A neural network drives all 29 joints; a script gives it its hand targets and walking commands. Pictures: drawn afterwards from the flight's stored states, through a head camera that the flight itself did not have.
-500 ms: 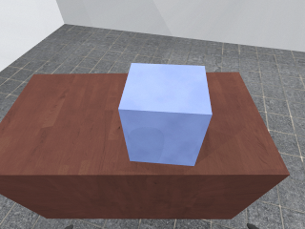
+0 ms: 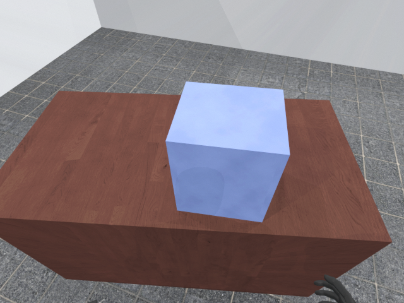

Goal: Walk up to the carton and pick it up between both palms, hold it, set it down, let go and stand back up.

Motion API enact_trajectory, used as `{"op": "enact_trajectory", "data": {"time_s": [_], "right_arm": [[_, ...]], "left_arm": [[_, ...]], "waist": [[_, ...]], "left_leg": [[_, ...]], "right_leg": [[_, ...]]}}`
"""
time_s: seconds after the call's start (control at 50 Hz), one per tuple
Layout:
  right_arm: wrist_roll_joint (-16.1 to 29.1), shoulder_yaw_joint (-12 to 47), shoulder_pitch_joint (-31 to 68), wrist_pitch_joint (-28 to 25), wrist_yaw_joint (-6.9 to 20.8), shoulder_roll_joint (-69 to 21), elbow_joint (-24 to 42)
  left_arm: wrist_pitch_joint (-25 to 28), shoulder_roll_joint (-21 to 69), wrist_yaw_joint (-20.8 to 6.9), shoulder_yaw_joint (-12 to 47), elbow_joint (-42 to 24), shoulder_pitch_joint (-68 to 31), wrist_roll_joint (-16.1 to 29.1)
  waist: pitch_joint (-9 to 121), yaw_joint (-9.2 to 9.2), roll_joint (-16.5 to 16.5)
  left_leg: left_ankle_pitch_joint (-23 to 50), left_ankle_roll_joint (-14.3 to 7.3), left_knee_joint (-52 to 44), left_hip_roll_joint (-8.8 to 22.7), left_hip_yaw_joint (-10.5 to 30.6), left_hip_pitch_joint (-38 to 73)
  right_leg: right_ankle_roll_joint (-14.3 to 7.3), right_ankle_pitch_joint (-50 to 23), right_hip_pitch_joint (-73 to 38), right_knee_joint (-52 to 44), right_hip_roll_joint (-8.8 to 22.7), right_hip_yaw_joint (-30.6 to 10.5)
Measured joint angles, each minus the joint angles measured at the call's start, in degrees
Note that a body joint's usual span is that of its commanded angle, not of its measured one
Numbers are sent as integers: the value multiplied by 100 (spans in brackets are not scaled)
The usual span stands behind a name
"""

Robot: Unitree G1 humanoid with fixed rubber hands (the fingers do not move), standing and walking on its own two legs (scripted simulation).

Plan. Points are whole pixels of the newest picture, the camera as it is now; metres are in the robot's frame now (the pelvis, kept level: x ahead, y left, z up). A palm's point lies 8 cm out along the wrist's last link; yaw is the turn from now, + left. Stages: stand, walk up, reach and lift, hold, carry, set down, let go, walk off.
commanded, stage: walk up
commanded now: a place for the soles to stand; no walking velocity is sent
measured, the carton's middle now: (225, 155) +0.46 -0.03 +0.00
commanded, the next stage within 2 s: reach and lift in 0.68 s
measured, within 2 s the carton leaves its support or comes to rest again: neither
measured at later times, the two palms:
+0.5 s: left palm out of the picture +0.05 +0.26 -0.11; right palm out of the picture +0.11 -0.27 -0.09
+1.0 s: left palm (103, 290) +0.17 +0.22 -0.08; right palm out of the picture +0.14 -0.27 -0.08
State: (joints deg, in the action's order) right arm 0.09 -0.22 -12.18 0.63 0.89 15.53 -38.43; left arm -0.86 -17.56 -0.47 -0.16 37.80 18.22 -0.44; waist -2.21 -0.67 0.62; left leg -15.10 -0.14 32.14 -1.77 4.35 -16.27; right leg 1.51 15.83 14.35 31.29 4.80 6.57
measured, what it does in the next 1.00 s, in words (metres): stands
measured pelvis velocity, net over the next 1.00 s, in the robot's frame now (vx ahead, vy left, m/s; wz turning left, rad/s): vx -0.01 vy -0.03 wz -0.04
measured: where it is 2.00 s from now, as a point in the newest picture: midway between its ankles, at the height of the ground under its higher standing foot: outside the picture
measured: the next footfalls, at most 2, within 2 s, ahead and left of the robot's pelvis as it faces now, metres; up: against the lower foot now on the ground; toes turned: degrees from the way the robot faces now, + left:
none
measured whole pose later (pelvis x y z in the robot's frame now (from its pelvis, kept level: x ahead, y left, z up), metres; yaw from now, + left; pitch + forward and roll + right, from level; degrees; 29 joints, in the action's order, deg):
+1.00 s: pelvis -0.01 -0.03 +0.00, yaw -3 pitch -4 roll +0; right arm -4.3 -3.5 -5.6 -12.9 1.8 10.0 -49.2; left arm -15.2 -15.4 1.0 -4.6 29.0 6.8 0.1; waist -4.5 -1.0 3.5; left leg -14.0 2.3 29.2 2.5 1.3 -11.0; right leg -1.0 15.2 11.2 30.5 1.1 4.2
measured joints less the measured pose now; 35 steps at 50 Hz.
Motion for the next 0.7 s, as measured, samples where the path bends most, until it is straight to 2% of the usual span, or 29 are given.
{"op": "enact_trajectory", "data": {"time_s": [0.26, 0.48, 0.7], "right_arm": [[-50, -92, -260, 4, -9, 51, 84], [-49, -118, -487, -27, -35, 32, 131], [-59, -152, -428, -15, -42, 72, 292]], "left_arm": [[-46, 17, -36, 13, 74, -50, 23], [-85, -35, -44, -30, 95, -121, -7], [-98, -45, -33, -27, 109, -107, -2]], "waist": [[-4, 20, -82], [-5, 4, -22], [20, -16, -95]], "left_leg": [[27, 132, 211, 12, 297, -199], [39, 134, 276, -42, 416, -322], [-15, 155, 409, -87, 530, -356]], "right_leg": [[-131, 70, 71, 181, -24, 290], [-134, 98, 141, 247, 21, 407], [-151, 198, 115, 364, 58, 519]]}}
